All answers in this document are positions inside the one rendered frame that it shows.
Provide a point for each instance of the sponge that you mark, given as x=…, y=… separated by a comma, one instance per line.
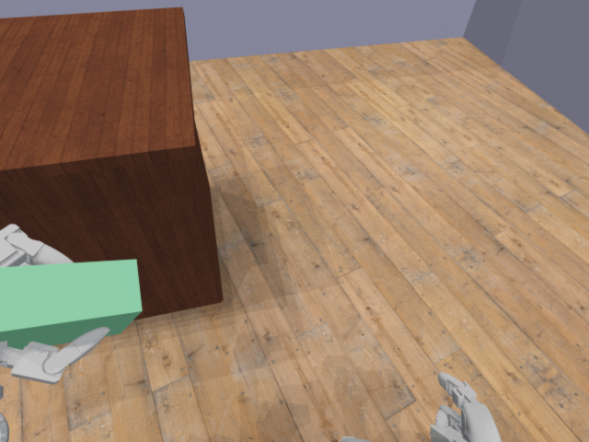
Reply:
x=57, y=303

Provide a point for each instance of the right robot hand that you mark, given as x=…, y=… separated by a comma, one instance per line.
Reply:
x=475, y=424

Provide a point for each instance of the left robot hand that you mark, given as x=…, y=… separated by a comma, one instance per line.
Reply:
x=38, y=361

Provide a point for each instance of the table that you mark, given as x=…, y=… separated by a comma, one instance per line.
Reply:
x=100, y=157

